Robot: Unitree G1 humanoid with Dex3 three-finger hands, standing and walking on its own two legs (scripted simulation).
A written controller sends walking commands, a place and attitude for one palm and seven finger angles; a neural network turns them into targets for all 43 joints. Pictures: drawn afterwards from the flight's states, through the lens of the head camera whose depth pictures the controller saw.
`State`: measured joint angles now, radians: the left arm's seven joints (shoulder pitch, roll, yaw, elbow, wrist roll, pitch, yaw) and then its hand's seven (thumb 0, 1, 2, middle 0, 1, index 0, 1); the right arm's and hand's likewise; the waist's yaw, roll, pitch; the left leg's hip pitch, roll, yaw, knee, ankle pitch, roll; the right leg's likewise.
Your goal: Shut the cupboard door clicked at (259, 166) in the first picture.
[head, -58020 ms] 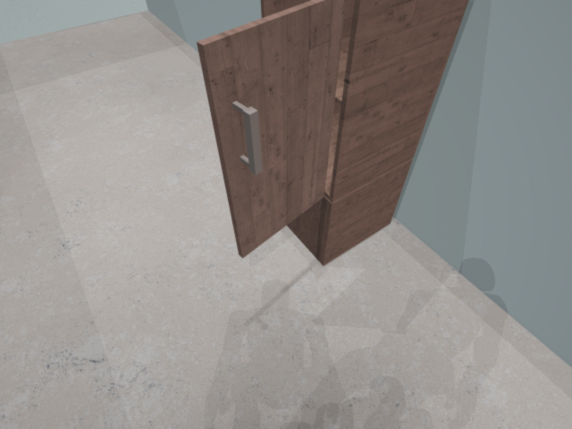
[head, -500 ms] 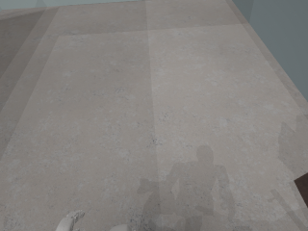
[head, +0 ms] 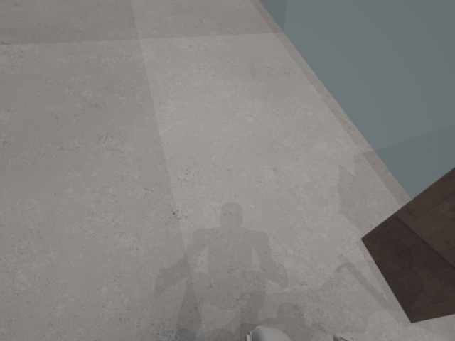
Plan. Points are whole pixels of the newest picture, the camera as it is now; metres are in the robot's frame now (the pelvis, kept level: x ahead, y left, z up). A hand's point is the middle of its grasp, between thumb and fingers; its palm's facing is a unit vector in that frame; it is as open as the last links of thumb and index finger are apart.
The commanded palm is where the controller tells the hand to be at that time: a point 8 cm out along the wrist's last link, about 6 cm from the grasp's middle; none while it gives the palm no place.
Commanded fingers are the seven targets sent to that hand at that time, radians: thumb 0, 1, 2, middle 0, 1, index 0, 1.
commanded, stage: turn to face it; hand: left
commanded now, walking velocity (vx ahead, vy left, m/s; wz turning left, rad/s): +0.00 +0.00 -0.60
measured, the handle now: out of the picture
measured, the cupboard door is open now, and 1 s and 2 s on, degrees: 20 20 20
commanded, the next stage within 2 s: take the last steps up to it in 1.24 s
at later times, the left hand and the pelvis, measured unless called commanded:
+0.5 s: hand (163, 326) +0.16 +0.12 -0.16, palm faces -0.30 -0.92 -0.24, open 7.4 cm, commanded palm none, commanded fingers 0.00 0.90 0.90 -0.20 -0.30 -0.20 -0.30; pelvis +0.01 -0.04 +0.00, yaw -18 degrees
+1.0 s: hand (172, 282) +0.24 +0.12 -0.17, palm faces -0.54 -0.82 -0.20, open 7.4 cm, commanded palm none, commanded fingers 0.00 0.90 0.90 -0.20 -0.30 -0.20 -0.30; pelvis +0.05 +0.00 +0.00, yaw -35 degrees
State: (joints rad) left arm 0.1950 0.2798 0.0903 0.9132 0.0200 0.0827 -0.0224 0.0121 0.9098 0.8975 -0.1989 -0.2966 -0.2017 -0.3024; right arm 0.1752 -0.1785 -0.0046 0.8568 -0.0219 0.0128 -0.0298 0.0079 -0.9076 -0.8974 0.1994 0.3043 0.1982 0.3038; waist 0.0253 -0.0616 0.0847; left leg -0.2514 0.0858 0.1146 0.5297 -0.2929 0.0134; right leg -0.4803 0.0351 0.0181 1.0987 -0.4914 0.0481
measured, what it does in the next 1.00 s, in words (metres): steps on the spot, turning right: right foot, then left foot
